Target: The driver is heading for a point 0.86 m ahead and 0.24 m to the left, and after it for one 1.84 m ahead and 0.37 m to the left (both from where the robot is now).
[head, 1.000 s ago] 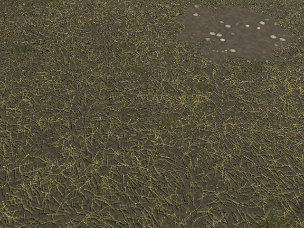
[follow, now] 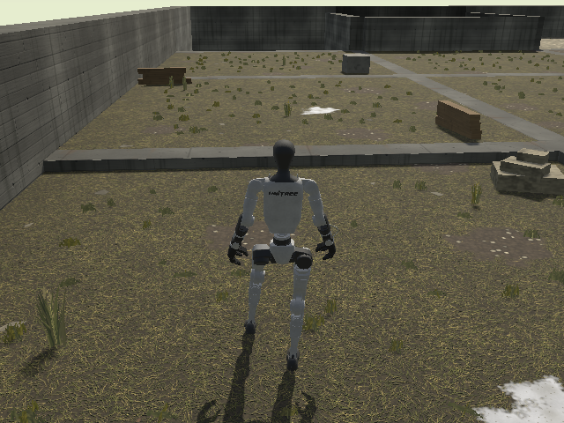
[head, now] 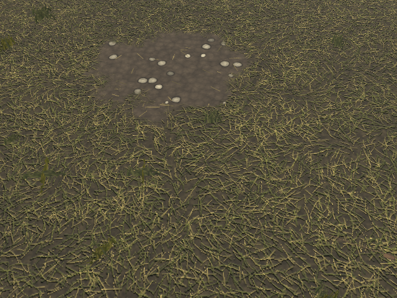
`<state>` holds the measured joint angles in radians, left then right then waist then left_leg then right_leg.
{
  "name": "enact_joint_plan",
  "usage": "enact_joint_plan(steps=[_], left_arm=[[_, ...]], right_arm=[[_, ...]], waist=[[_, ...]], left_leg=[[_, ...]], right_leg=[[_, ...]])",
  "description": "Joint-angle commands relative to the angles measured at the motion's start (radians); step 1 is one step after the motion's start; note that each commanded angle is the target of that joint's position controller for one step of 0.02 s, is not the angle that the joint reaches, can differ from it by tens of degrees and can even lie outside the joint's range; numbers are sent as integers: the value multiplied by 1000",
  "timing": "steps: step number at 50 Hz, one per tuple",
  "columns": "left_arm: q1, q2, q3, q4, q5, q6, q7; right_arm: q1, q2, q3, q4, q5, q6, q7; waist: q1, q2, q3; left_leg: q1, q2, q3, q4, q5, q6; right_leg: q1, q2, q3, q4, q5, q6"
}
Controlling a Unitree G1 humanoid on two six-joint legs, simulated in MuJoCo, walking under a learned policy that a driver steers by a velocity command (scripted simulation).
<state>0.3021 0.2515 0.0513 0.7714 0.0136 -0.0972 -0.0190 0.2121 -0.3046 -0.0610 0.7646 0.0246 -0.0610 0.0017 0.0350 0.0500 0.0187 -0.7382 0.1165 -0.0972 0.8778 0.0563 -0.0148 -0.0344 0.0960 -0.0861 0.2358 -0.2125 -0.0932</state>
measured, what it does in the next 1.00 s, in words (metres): walks ahead, turning left: left foot, then right foot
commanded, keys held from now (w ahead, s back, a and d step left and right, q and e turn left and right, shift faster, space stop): w+q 0.76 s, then w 0.24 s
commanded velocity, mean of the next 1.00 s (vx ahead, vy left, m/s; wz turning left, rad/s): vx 0.50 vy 0.00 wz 0.47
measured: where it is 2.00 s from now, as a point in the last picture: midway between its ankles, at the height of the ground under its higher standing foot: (149, 213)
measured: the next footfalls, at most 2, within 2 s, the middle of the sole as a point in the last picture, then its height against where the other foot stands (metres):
left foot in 0.24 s outside the picture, level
right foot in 0.68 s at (224, 264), level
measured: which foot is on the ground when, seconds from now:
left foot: up 0.00-0.22, down 0.24-0.70, up 0.72-1.00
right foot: down 0.00-0.24, up 0.26-0.66, down 0.68-1.00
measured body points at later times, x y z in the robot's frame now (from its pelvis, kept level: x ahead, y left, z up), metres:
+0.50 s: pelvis +0.29 +0.05 +0.00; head +0.33 +0.07 +0.45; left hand +0.41 +0.35 -0.09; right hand +0.45 -0.20 -0.10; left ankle +0.27 +0.12 -0.74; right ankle +0.45 -0.11 -0.68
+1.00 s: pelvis +0.57 +0.08 +0.00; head +0.60 +0.09 +0.45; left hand +0.44 +0.33 -0.12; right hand +0.86 -0.03 -0.09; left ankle +0.58 +0.28 -0.68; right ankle +0.58 -0.03 -0.74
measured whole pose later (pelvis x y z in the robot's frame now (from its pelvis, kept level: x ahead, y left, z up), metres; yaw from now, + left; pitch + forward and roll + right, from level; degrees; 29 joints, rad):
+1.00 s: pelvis +0.57 +0.08 +0.00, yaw +31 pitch +2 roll -1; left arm 0.38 0.27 0.05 0.82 0.00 -0.09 -0.01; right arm 0.16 -0.29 -0.05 0.64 0.01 -0.04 0.01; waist 0.08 0.05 0.02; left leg -0.64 0.08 -0.07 0.87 -0.16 -0.01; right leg -0.10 0.03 -0.07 0.29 -0.22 -0.03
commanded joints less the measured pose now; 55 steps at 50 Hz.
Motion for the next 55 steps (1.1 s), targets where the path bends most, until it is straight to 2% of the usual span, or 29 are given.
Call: enact_joint_plan(steps=[1,5,7,9,11,12,13,14,15,16,17,19,22,25,27,29,32,33,34,35,36,37,38,39,40,43,48,51,55], left_arm=[[-37,155,36,-49,-4,-17,17],[28,168,42,-6,-13,10,27],[32,183,46,-1,-15,32,36],[18,214,52,-9,-16,50,49],[-2,237,55,-20,-15,63,61],[-30,230,48,-34,-18,57,64],[80,93,3,-81,13,29,44],[45,118,-5,-83,2,-15,20],[-65,178,13,-119,-42,-40,4],[-106,171,5,-141,-46,-53,1],[-117,164,8,-138,-24,-54,6],[-81,168,17,-136,-1,-30,10],[-83,129,3,-140,6,-3,21],[-209,90,-15,-168,4,-2,21],[-276,97,-14,-181,-9,-8,15],[-300,123,-3,-190,-20,-16,8],[-252,168,23,-182,-26,-28,2],[-187,178,34,-164,-25,-33,5],[-91,206,48,-150,-14,-38,11],[48,260,62,-141,-2,-37,19],[99,326,78,-102,6,-23,8],[50,224,58,-131,-10,-21,4],[17,176,44,-136,-14,-14,9],[-15,157,35,-133,-4,-11,8],[-33,135,29,-119,0,-9,8],[-28,115,23,-84,-4,-20,7],[-7,171,37,-33,-21,-14,9],[26,193,38,-3,-31,-2,11],[89,216,41,44,-43,18,10]], right_arm=[[-70,-37,-3,-71,1,-17,17],[-168,-14,11,-126,-2,-21,49],[-192,-15,13,-158,-3,-22,67],[-155,-41,0,-173,-5,-15,74],[31,-118,-37,-149,-4,-8,64],[199,-175,-65,-121,-3,-3,48],[257,-280,-89,-113,-4,-3,34],[268,-224,-71,-128,-5,-9,31],[236,-171,-56,-128,-15,-10,27],[166,-145,-49,-139,-10,-10,25],[98,-122,-41,-153,-5,-8,25],[32,-95,-29,-176,-18,-6,19],[28,-129,-38,-163,-14,-9,2],[62,-152,-46,-142,-3,2,-14],[107,-160,-48,-127,-2,11,-17],[130,-158,-49,-116,4,17,-18],[116,-147,-49,-118,2,21,-20],[103,-129,-44,-123,-1,23,-19],[106,-84,-29,-131,-7,20,-16],[145,-10,-4,-145,-26,18,-13],[257,-2,4,-184,14,9,-12],[238,-109,-17,-148,22,12,-16],[135,-146,-29,-159,12,18,-15],[88,-128,-27,-164,-1,22,-17],[56,-111,-27,-174,-11,19,-15],[69,-57,-18,-169,-1,23,-3],[-49,-14,7,-194,-17,11,9],[-147,1,18,-210,-12,-4,24],[-235,-18,14,-241,-1,-13,38]], waist=[[15,-87,53],[54,-66,85],[47,-72,74],[7,-118,8],[-102,-147,-112],[-203,-95,-196],[-124,156,-313],[-149,112,-443],[-172,42,-314],[-131,-42,-193],[-84,-100,-107],[-23,-50,-55],[-9,-17,-32],[-60,20,-24],[-98,38,-39],[-103,54,-45],[-61,86,-48],[-22,90,-61],[25,65,-125],[60,-97,-266],[-8,-462,-323],[18,-287,-221],[40,-193,-120],[28,-117,-69],[16,-118,-30],[-14,-165,-18],[0,-120,0],[37,-121,19],[53,-136,41]], left_leg=[[51,-22,29,-144,131,10],[-41,-37,69,-252,54,39],[-41,-62,117,-280,-45,62],[71,-125,189,-273,-159,99],[344,-191,205,-289,-210,156],[639,-153,105,-370,-135,209],[1071,124,-395,-356,-195,394],[1199,220,-751,-505,-267,479],[1118,186,-598,-547,-273,410],[957,148,-468,-562,-220,370],[804,104,-377,-582,-121,342],[620,48,-289,-635,-11,332],[472,3,-187,-654,91,324],[405,-65,-117,-627,-4,262],[422,-62,-147,-606,-89,237],[477,-34,-214,-563,-161,223],[546,9,-315,-471,-216,192],[537,-9,-316,-418,-210,172],[497,-59,-275,-277,-207,137],[377,-140,-167,25,-430,95],[33,-216,-70,321,-673,53],[-59,-144,-101,438,-598,34],[-74,-113,-70,463,-504,28],[-30,-84,-52,433,-433,24],[-12,-63,-57,381,-392,23],[61,-45,-28,283,-361,21],[34,-23,20,-3,-210,6],[101,-37,71,-178,-92,7],[143,-64,95,-296,-110,37]], right_leg=[[-64,-269,42,-133,319,-47],[123,-323,3,-79,458,-43],[190,-342,-18,-6,627,-41],[216,-344,-44,125,980,-28],[155,-328,-67,406,1151,-9],[-31,-287,-81,665,951,24],[-507,-102,-47,1067,47,95],[-689,-7,175,1228,-364,95],[-778,-77,230,1219,-283,73],[-773,-124,213,1124,-200,64],[-732,-156,192,1022,-164,74],[-619,-188,181,931,-114,107],[-565,-184,135,768,-48,166],[-484,-140,116,504,177,185],[-434,-102,117,386,277,187],[-418,-94,149,318,271,175],[-358,-102,176,270,171,126],[-275,-101,162,239,155,101],[-116,-154,195,230,129,61],[129,-342,390,222,47,5],[330,-527,904,80,-276,-151],[261,-508,906,33,-451,-131],[163,-467,722,40,-377,-91],[54,-415,591,35,-215,-75],[-12,-374,501,21,-98,-79],[-82,-322,352,-31,56,-94],[-48,-330,234,-78,227,-124],[-52,-306,161,-77,256,-102],[20,-348,161,-50,292,-86]])
Keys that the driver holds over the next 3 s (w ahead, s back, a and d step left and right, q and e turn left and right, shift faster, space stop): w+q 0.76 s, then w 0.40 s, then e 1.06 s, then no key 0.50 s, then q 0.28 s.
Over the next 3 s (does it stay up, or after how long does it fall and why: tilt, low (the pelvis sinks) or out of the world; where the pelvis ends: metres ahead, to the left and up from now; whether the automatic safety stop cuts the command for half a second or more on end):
stays up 0.78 0.24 -0.01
